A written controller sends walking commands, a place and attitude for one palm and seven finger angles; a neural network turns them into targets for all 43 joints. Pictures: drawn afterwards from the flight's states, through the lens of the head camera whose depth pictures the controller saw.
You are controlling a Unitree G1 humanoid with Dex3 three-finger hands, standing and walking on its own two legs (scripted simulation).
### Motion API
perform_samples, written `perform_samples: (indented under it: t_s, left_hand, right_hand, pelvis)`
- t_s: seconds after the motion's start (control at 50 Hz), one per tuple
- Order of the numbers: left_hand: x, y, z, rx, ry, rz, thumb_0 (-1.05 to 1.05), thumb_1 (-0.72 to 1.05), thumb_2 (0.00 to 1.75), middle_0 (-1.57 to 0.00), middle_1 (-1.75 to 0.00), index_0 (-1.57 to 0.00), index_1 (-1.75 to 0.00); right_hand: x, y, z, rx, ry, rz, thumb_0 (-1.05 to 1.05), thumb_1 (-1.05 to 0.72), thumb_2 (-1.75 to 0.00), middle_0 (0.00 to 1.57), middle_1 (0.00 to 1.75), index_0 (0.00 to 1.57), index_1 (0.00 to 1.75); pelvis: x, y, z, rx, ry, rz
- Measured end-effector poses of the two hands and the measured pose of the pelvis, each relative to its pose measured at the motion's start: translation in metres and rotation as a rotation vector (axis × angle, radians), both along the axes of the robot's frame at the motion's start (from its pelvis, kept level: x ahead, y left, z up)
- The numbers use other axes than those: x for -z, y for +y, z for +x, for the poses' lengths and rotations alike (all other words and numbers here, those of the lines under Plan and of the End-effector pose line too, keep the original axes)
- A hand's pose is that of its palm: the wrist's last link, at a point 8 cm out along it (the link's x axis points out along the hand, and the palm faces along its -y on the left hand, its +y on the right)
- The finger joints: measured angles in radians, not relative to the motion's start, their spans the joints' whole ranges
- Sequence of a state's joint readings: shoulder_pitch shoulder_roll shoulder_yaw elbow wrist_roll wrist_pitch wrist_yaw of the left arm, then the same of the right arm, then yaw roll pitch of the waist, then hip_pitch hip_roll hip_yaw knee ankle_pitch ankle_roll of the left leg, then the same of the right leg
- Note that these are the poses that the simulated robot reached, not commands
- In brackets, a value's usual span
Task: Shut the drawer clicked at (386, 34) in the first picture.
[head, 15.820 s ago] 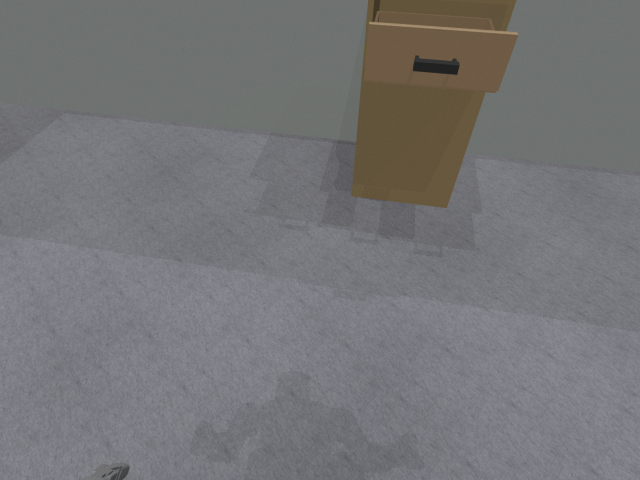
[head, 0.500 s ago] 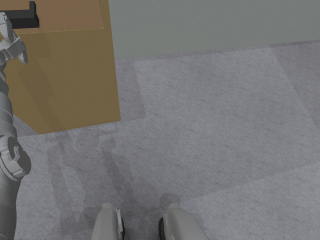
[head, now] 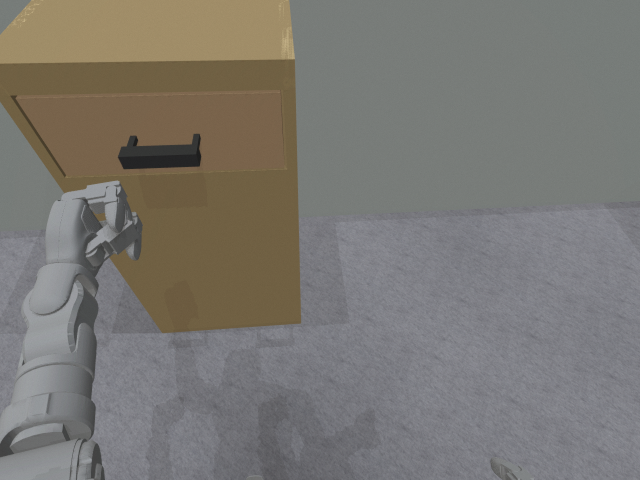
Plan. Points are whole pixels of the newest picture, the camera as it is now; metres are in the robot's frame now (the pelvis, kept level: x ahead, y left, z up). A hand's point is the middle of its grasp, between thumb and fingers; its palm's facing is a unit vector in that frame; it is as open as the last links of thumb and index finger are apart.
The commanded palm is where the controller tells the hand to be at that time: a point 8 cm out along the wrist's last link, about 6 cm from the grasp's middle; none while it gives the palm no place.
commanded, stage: draw the hand back to the body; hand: left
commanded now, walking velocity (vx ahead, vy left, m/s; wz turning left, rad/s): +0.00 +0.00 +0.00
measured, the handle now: (163, 148) +0.62 +0.27 +0.04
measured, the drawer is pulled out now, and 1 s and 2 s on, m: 0.00 0.00 0.00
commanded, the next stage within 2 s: step back with the hand held close in 0.92 s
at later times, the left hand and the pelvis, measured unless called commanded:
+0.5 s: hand (56, 314) +0.25 +0.23 +0.17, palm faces +0.38 -0.88 -0.29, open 3.3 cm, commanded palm +0.19 +0.27 +0.18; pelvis -0.01 -0.01 +0.04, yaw +1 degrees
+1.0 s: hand out of the picture +0.17 +0.23 +0.20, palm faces +0.44 -0.82 -0.36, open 3.3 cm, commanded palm +0.12 +0.26 +0.22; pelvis -0.01 -0.02 +0.04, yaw +1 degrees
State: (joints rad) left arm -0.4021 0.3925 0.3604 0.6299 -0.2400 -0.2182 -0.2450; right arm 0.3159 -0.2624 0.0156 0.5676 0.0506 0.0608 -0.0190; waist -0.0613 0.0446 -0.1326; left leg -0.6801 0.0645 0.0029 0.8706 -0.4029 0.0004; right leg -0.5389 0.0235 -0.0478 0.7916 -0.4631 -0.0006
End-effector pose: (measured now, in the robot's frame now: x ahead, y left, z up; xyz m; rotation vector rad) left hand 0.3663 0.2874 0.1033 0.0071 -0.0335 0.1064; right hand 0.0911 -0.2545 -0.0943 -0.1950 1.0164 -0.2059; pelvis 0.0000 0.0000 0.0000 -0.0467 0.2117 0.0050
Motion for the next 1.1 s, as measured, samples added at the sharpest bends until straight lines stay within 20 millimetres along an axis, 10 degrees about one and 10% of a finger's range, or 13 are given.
perform_samples:
  t_s: [0.32, 0.78, 1.1]
  left_hand:
    - [-0.045, -0.003, -0.11, -0.261, 0.053, 0.244, 0.02, 0.9, 0.9, -1.4, -1.6, -1.4, -1.6]
    - [-0.117, -0.026, -0.237, -0.306, -0.095, 0.437, 0.02, 0.89, 0.9, -1.41, -1.59, -1.4, -1.6]
    - [-0.115, -0.022, -0.237, -0.313, -0.109, 0.432, 0.02, 0.89, 0.9, -1.41, -1.59, -1.4, -1.6]
  right_hand:
    - [-0.049, 0.02, 0.077, -0.124, -0.266, 0.02, 0.01, -0.9, -0.89, 0.2, 0.3, 0.2, 0.3]
    - [-0.059, 0.022, 0.086, -0.182, -0.342, 0.04, 0.01, -0.9, -0.89, 0.2, 0.3, 0.2, 0.3]
    - [-0.064, 0.026, 0.086, -0.192, -0.357, 0.026, 0.01, -0.9, -0.89, 0.2, 0.3, 0.2, 0.3]
  pelvis:
    - [-0.032, -0.008, -0.007, -0.008, -0.189, 0.041]
    - [-0.044, -0.018, -0.002, -0.01, -0.293, 0.045]
    - [-0.044, -0.016, -0.006, -0.018, -0.294, 0.039]
